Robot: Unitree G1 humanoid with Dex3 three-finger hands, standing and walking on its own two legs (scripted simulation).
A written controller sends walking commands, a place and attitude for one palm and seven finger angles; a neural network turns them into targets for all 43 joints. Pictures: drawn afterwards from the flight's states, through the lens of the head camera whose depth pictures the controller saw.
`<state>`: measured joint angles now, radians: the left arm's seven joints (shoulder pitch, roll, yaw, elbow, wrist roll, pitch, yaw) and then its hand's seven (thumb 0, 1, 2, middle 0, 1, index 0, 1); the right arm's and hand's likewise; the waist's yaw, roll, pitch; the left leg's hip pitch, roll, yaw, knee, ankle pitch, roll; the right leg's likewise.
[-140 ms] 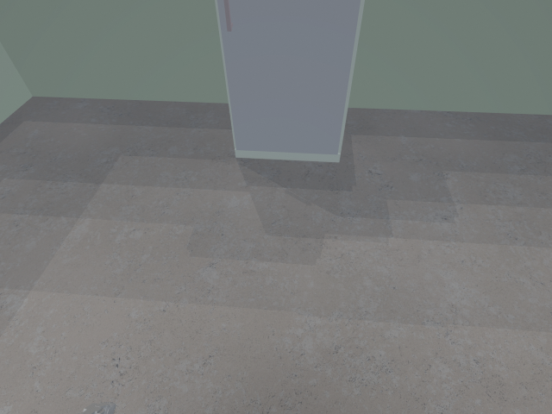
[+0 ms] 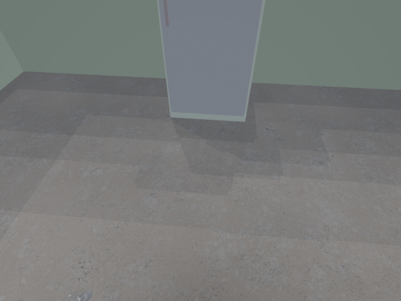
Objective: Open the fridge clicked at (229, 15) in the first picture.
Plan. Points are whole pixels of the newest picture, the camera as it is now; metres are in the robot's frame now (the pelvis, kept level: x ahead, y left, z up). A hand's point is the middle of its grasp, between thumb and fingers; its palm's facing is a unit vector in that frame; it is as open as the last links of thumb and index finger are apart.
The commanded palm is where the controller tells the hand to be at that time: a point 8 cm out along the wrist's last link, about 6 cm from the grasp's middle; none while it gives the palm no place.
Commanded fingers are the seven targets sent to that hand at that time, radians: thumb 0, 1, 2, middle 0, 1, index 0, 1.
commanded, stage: stand and wait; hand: left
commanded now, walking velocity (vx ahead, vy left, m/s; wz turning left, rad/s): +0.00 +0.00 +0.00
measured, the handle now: out of the picture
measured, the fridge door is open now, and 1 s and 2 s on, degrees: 0 0 0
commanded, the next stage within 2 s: look at it before walking up in 0.68 s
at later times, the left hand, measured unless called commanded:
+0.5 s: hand out of the picture +0.05 +0.26 -0.15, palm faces -0.02 -0.94 -0.35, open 7.4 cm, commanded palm none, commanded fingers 0.00 0.90 0.90 -0.20 -0.30 -0.20 -0.30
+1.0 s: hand out of the picture +0.07 +0.26 -0.15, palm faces -0.03 -0.94 -0.34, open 7.4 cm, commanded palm none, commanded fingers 0.00 0.90 0.90 -0.20 -0.30 -0.20 -0.30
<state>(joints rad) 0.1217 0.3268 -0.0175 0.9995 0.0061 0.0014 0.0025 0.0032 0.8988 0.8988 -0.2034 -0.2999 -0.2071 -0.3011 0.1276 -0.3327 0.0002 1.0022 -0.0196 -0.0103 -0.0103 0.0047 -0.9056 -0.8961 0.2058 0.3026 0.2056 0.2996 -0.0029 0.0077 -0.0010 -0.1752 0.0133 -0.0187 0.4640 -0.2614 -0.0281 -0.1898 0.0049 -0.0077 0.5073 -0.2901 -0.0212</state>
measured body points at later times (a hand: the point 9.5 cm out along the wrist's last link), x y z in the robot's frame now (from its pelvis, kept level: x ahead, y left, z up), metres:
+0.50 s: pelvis -0.01 +0.01 +0.01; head -0.02 +0.00 +0.45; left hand +0.05 +0.31 -0.12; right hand +0.06 -0.29 -0.13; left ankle -0.01 +0.14 -0.74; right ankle -0.01 -0.10 -0.74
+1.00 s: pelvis -0.01 +0.01 +0.01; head -0.02 +0.01 +0.46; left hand +0.07 +0.31 -0.12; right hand +0.06 -0.28 -0.13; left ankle -0.01 +0.14 -0.74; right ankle -0.01 -0.10 -0.74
